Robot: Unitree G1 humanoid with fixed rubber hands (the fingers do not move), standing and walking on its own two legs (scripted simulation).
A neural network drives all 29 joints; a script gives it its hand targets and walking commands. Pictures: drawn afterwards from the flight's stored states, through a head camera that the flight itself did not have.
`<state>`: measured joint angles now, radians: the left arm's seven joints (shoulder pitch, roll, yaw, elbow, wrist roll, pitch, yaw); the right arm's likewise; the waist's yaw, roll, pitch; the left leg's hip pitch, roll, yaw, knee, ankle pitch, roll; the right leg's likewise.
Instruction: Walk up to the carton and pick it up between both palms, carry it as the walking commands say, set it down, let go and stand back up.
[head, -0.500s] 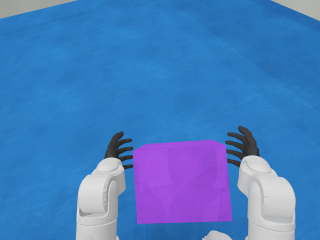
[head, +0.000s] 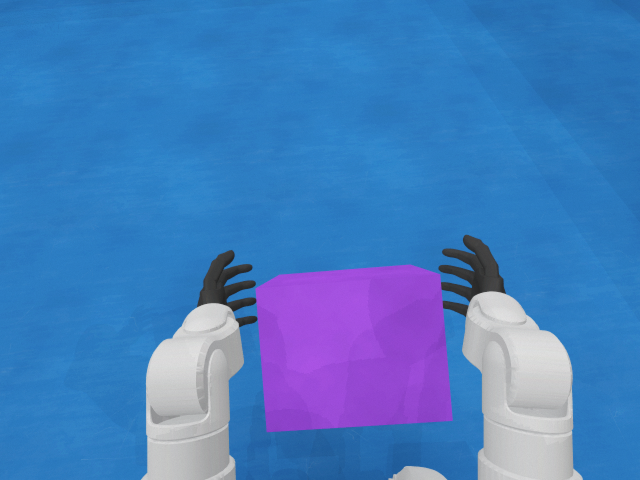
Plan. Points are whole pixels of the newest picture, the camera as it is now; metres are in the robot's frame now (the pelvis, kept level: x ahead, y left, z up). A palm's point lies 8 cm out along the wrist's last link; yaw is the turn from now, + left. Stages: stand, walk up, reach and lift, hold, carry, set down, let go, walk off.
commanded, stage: carry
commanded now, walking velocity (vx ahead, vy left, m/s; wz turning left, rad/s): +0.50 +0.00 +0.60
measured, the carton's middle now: (350, 334) +0.30 -0.01 -0.05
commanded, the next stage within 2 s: none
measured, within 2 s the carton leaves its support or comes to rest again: neither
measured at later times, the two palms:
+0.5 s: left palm (178, 185) +0.47 +0.22 +0.08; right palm (368, 115) +0.59 -0.05 +0.10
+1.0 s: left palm (109, 115) +0.63 +0.37 +0.08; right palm (256, 45) +0.82 +0.14 +0.09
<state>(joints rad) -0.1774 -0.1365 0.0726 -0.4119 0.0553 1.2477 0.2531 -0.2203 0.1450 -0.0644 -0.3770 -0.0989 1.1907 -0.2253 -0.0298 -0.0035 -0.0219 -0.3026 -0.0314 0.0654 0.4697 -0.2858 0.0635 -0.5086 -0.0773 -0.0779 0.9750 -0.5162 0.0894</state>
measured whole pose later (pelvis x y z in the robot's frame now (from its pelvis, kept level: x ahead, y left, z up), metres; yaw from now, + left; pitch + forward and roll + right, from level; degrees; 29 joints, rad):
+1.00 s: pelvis +0.51 +0.09 +0.00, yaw +39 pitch +5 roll +1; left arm -0.13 -0.13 0.03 -0.41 0.06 1.21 0.25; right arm -0.18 0.14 -0.08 -0.43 -0.06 1.22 -0.23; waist -0.02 0.00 -0.04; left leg -0.39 -0.02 0.11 0.74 -0.47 0.03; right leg -0.24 -0.16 -0.25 0.51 -0.33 0.05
